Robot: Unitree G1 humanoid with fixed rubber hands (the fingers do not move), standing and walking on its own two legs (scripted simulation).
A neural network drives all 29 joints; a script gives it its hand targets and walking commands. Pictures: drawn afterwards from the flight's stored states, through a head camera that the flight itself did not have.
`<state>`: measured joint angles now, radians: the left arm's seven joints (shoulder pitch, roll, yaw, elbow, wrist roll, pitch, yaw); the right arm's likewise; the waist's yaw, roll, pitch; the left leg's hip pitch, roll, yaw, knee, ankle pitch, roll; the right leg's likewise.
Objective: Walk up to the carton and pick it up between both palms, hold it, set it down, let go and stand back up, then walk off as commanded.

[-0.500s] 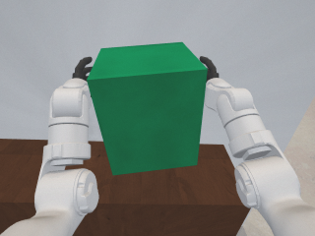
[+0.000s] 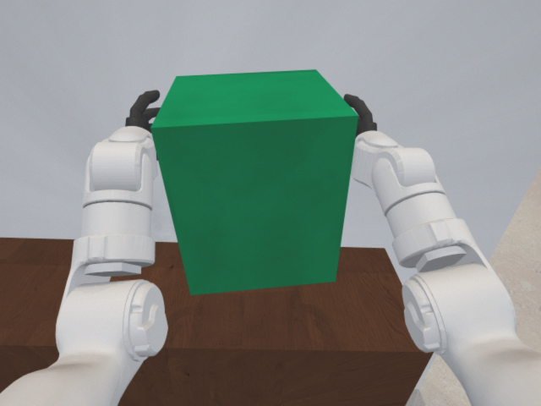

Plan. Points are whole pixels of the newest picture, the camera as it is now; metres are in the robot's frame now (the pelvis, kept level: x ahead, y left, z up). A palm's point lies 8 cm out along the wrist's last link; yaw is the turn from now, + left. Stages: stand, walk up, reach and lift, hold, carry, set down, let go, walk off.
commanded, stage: hold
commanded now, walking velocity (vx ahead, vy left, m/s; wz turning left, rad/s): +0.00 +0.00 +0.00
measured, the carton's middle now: (255, 178) +0.38 +0.01 +0.24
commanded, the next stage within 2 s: none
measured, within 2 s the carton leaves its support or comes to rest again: neither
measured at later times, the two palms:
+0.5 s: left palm (137, 143) +0.37 +0.17 +0.30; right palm (358, 145) +0.37 -0.13 +0.30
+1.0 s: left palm (138, 141) +0.37 +0.17 +0.30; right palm (360, 147) +0.37 -0.13 +0.30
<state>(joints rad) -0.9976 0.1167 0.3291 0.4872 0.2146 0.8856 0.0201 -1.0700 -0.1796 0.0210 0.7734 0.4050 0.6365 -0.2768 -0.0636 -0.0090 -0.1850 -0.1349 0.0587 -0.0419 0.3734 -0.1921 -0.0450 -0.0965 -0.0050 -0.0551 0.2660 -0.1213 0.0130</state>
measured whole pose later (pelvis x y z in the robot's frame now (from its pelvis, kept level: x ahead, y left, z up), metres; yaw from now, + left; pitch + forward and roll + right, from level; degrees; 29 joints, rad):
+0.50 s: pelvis +0.00 +0.00 +0.00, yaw +0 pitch -3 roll -2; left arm -0.98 0.11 0.33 0.46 0.22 0.89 0.02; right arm -1.06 -0.18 0.03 0.77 0.42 0.65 -0.28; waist -0.07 -0.01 -0.18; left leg -0.12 0.06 -0.04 0.38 -0.20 -0.04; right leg -0.07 -0.01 -0.06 0.26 -0.12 0.02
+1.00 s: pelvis +0.00 +0.00 +0.00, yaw +0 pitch -3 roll -1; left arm -1.00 0.11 0.33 0.48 0.22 0.88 0.02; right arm -1.06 -0.18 0.03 0.77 0.41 0.64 -0.28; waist -0.06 -0.01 -0.19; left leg -0.13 0.06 -0.04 0.37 -0.19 -0.04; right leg -0.09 -0.01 -0.05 0.26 -0.12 0.01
